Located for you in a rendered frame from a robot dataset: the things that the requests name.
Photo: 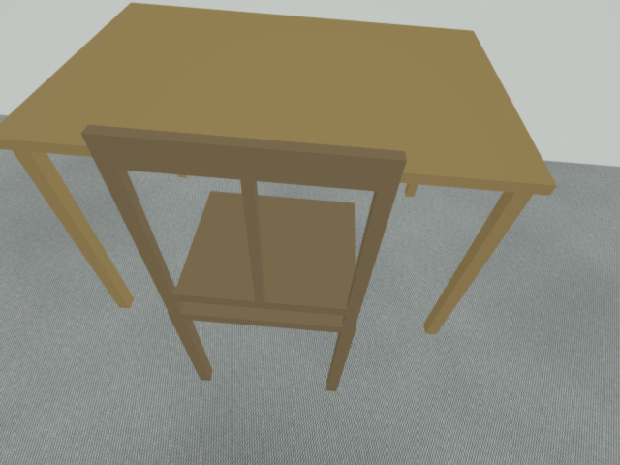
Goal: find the chair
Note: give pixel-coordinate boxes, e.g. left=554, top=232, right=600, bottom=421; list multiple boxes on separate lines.
left=81, top=125, right=407, bottom=391

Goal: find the table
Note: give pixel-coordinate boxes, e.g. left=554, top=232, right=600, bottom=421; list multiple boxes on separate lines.
left=0, top=3, right=557, bottom=334

